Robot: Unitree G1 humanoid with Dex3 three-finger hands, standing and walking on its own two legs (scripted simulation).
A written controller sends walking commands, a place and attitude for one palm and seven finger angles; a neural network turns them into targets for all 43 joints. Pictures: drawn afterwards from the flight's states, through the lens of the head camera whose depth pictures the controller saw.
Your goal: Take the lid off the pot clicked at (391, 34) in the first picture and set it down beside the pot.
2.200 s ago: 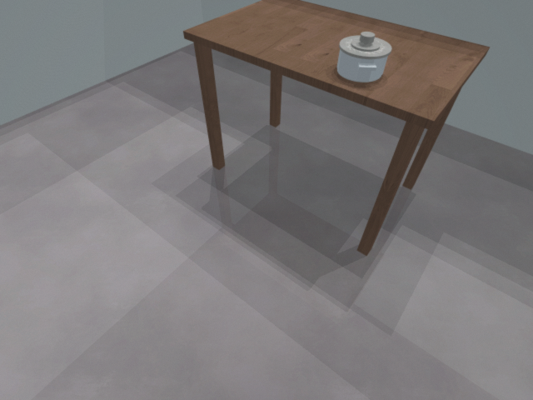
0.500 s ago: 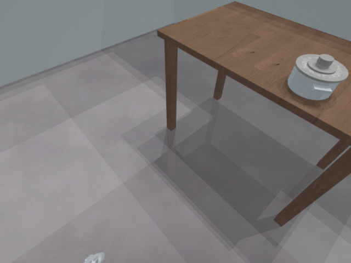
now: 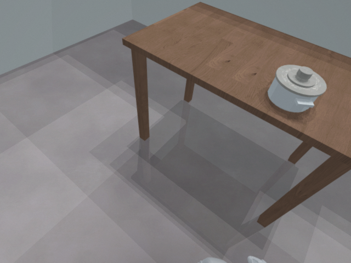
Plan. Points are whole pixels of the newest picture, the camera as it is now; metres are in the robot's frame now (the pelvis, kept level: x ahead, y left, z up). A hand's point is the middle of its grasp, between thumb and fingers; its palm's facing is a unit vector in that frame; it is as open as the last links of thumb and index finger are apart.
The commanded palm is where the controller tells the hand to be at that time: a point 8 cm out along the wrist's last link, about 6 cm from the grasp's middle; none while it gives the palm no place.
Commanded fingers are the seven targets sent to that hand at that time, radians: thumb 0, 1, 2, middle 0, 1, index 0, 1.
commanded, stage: turn to face it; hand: left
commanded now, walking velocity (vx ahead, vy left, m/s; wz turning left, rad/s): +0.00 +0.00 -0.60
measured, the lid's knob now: (304, 72) +0.70 -0.35 +0.09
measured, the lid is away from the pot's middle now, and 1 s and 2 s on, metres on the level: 0.00 0.00 0.00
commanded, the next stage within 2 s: take the last steps up to it in 0.86 s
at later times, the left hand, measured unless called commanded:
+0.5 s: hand (131, 256) +0.15 +0.12 -0.14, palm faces -0.25 -0.92 -0.29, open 7.4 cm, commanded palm none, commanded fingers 0.00 0.90 0.90 -0.20 -0.30 -0.20 -0.30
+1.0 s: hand (133, 259) +0.15 +0.12 -0.17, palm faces -0.45 -0.86 -0.22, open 7.4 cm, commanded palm none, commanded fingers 0.00 0.90 0.90 -0.20 -0.30 -0.20 -0.30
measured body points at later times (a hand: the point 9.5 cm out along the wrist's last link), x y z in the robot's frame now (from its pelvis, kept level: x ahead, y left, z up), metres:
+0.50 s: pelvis +0.00 -0.05 +0.00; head +0.02 -0.09 +0.45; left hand +0.17 +0.17 -0.12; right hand -0.03 -0.32 -0.16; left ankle +0.04 +0.11 -0.67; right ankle +0.00 -0.14 -0.74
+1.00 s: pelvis +0.00 -0.03 +0.00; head +0.04 -0.05 +0.45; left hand +0.17 +0.16 -0.15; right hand -0.08 -0.26 -0.15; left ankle +0.04 +0.09 -0.74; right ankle -0.07 -0.13 -0.70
